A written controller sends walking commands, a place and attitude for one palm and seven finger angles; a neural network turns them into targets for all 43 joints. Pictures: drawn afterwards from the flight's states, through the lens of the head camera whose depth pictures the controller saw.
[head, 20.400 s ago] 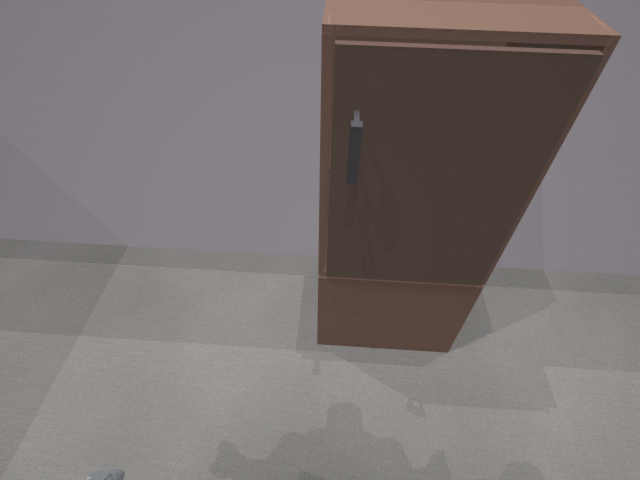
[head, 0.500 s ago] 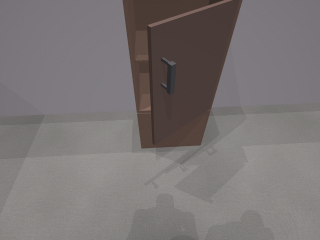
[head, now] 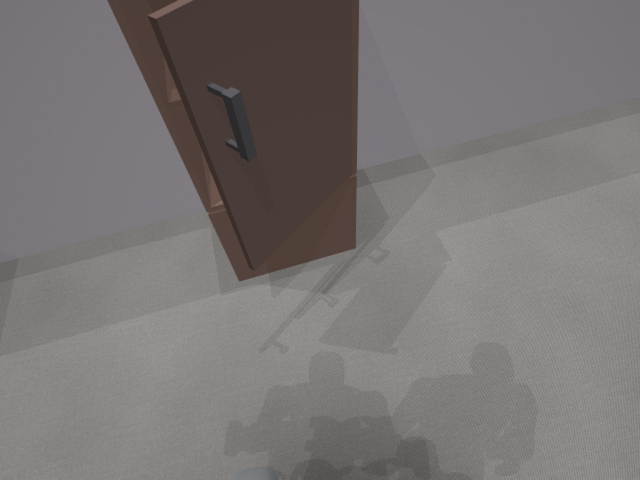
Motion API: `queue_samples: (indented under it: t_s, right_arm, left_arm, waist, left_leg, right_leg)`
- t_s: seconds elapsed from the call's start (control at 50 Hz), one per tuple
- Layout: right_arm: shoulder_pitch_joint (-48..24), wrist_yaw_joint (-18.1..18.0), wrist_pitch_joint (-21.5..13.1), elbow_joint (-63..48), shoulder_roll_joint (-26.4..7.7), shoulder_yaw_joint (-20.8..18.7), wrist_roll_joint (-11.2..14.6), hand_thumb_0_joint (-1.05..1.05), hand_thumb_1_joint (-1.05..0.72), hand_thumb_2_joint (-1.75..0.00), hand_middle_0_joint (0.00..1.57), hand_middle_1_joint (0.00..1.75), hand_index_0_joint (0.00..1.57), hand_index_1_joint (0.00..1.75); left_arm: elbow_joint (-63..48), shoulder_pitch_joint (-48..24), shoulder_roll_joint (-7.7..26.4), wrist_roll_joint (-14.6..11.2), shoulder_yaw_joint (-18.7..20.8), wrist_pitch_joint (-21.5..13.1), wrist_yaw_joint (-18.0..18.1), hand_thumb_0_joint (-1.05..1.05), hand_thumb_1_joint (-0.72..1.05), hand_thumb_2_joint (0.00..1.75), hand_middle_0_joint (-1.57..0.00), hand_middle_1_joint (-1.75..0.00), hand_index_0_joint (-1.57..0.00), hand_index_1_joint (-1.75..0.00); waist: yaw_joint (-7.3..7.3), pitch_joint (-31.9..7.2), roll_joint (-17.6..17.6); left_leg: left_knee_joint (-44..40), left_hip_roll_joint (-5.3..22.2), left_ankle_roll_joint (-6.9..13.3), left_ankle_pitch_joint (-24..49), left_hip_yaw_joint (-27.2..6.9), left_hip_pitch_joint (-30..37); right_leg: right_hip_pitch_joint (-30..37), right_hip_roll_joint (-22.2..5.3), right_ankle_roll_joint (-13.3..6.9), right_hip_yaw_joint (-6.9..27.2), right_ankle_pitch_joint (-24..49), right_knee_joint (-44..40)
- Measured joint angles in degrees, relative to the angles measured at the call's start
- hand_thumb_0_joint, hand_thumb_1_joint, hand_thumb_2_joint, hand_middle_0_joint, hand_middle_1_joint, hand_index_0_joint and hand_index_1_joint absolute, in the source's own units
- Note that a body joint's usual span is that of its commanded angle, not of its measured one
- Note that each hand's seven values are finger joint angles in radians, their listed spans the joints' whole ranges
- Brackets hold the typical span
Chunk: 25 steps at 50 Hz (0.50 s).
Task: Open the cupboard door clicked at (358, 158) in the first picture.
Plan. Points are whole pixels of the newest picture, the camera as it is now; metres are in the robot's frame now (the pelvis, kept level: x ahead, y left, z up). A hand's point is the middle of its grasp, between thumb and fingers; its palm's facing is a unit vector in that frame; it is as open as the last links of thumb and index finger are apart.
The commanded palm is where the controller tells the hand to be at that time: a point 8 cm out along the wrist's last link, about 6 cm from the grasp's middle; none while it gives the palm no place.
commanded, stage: walk to a spot facing it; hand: left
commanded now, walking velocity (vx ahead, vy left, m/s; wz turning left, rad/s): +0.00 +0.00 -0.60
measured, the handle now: (232, 122) +0.60 +0.18 +0.09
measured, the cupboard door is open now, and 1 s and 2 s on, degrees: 35 35 35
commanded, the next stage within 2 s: none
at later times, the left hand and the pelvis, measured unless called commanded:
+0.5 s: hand out of the picture +0.12 +0.21 -0.17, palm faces -0.20 -0.96 -0.21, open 7.4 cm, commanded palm none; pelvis +0.02 +0.03 +0.01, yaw -17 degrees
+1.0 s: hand (270, 419) +0.21 +0.11 -0.14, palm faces -0.57 -0.78 -0.27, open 7.4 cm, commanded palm none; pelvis +0.02 +0.00 +0.01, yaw -36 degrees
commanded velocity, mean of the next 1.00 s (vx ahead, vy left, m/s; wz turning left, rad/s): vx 0.00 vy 0.00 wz -0.60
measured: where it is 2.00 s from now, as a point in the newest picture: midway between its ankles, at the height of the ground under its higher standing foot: outside the picture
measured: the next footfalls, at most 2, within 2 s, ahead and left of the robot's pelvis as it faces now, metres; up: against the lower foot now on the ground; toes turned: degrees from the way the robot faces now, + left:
left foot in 0.46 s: +0.11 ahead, +0.14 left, +0.00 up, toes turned -17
right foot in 0.78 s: +0.01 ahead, -0.12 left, +0.00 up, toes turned -33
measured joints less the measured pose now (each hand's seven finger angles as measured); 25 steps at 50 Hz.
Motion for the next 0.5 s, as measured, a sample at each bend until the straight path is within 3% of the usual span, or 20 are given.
queue_samples:
  t_s: [0.06,0.14,0.3,0.4,0.44,0.46,0.5]
  right_arm:
    - [-2.3,0.3,1.1,-0.5,-0.7,-0.5,0.3,0.01,-0.90,-0.90,0.20,0.30,0.20,0.30]
    - [-4.8,0.4,0.8,-2.4,-0.7,-0.4,0.4,0.01,-0.90,-0.90,0.20,0.30,0.20,0.30]
    - [-7.7,0.2,0.4,-5.1,0.1,0.1,1.0,0.01,-0.90,-0.90,0.20,0.30,0.20,0.30]
    - [-7.9,0.0,-0.4,-6.2,1.2,0.6,1.4,0.01,-0.90,-0.90,0.20,0.30,0.20,0.30]
    - [-7.0,0.0,-1.2,-7.0,1.3,1.1,1.4,0.01,-0.90,-0.90,0.20,0.30,0.20,0.30]
    - [-6.2,-0.1,-1.9,-7.5,0.9,1.3,1.1,0.01,-0.90,-0.90,0.20,0.30,0.20,0.30]
    - [-5.4,-0.3,-2.0,-7.4,1.6,1.8,0.3,0.01,-0.90,-0.90,0.20,0.30,0.20,0.30]
  left_arm:
    - [-0.7,-0.1,-0.2,-0.1,-0.2,0.0,0.8,0.01,0.91,0.90,-0.19,-0.30,-0.20,-0.30]
    - [-0.7,1.1,-0.6,-0.2,-0.7,0.0,1.2,0.01,0.91,0.90,-0.20,-0.30,-0.20,-0.30]
    - [-1.0,3.4,-1.7,0.0,-1.2,0.2,0.8,0.01,0.91,0.90,-0.20,-0.30,-0.20,-0.30]
    - [-1.1,4.1,-1.1,0.0,-0.8,0.7,0.8,0.01,0.91,0.90,-0.20,-0.30,-0.21,-0.30]
    - [-1.2,4.6,-0.7,-0.3,-0.6,1.2,0.7,0.01,0.91,0.90,-0.20,-0.30,-0.21,-0.30]
    - [-1.4,4.6,-0.7,-0.5,-0.6,1.4,0.5,0.01,0.91,0.90,-0.20,-0.30,-0.21,-0.30]
    - [-1.4,3.5,0.6,-0.3,-0.3,1.9,0.0,0.01,0.91,0.90,-0.20,-0.30,-0.20,-0.30]
  waist:
    - [0.26,0.7,-0.1]
    - [0.38,0.8,-1.3]
    - [1.36,0.1,-3.0]
    - [1.97,-0.3,-4.6]
    - [1.66,-1.1,-4.5]
    - [1.28,-1.6,-3.5]
    - [1.79,-0.7,-5.0]
  left_leg:
    - [14.2,-2.5,0.0,-1.7,-4.9,-5.1]
    - [17.6,-4.1,-0.7,1.0,-7.2,-7.5]
    - [10.1,-5.5,-0.9,1.3,-9.8,-6.4]
    - [-0.3,-6.7,-0.3,2.2,-10.2,-2.8]
    - [-10.1,-6.3,0.5,7.1,-10.4,1.0]
    - [-13.0,-5.2,1.8,11.9,-10.8,1.6]
    - [-10.8,-5.0,2.4,10.8,-8.8,1.6]
  right_leg:
    - [0.9,1.2,-1.4,1.4,-0.5,-1.7]
    - [2.4,2.5,-1.7,4.5,2.6,-6.5]
    - [3.7,4.7,-1.4,9.5,4.7,-9.8]
    - [3.1,5.6,-0.3,12.4,4.2,-8.8]
    - [1.8,6.7,0.5,13.3,3.1,-6.6]
    - [0.2,7.4,1.0,12.5,-0.3,-3.6]
    - [-3.9,5.7,2.6,9.7,-8.4,7.5]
